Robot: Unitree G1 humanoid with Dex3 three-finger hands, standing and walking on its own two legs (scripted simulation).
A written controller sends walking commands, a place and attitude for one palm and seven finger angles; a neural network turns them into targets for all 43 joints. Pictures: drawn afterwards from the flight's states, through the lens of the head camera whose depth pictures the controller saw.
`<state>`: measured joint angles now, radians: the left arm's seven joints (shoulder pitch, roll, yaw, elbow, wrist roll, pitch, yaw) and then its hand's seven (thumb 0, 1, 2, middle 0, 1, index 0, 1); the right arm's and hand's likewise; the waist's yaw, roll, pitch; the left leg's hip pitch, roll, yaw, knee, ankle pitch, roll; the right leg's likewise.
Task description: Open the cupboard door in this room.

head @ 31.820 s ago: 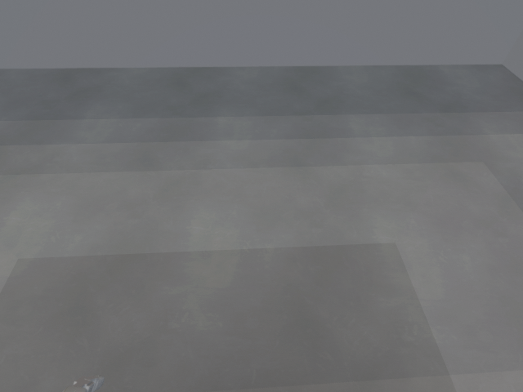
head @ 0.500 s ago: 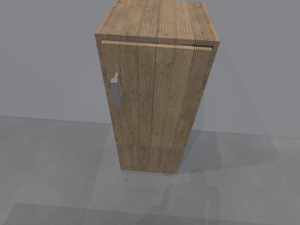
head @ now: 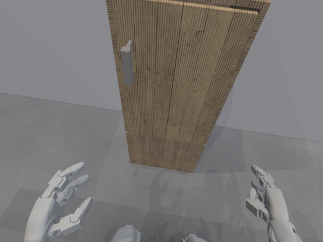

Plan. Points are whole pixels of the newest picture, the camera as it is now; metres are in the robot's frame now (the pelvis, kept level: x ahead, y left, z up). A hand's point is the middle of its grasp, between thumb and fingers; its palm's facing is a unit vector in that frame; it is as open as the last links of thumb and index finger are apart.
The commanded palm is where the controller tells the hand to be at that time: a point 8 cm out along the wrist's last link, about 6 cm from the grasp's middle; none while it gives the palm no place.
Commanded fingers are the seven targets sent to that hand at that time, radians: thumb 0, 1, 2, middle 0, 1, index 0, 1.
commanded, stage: raise the hand with hooked fingers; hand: left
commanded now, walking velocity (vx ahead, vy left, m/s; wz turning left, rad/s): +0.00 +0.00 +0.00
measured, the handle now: (129, 63) +0.58 +0.16 +0.11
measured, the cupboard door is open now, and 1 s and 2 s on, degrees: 0 0 0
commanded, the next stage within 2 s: move the hooked fingers beside the handle in 1.62 s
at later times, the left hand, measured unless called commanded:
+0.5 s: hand (61, 175) +0.23 +0.24 +0.08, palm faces -0.04 -1.00 -0.07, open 11.9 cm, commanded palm +0.20 +0.29 +0.08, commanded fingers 0.00 -0.27 0.40 -0.28 -1.05 -0.28 -1.05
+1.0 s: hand (36, 142) +0.28 +0.29 +0.12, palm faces -0.02 -1.00 -0.05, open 13.9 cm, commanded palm +0.25 +0.34 +0.12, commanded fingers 0.00 -0.50 0.30 -0.30 -1.20 -0.30 -1.20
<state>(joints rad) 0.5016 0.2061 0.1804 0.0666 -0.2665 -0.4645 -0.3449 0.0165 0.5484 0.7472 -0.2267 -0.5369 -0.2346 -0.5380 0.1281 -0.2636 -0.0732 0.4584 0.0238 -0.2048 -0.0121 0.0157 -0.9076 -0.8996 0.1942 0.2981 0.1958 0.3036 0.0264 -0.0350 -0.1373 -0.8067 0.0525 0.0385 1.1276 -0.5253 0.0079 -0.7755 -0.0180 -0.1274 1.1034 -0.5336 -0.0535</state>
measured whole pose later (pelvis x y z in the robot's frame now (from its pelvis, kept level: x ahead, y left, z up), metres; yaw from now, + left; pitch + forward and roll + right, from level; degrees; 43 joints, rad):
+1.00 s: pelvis +0.01 +0.03 +0.04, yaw +1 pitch +9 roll -3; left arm 0.02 0.42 0.39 0.33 -0.36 -0.26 -0.52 -0.01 -0.48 0.31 -0.30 -1.19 -0.30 -1.19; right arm 0.25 -0.27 0.06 0.55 0.05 -0.22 -0.07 0.02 -0.90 -0.90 0.20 0.30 0.20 0.30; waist 0.01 0.03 -0.08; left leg -0.62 0.03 0.04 0.89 -0.43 0.04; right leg -0.57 -0.02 -0.13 0.82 -0.40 -0.01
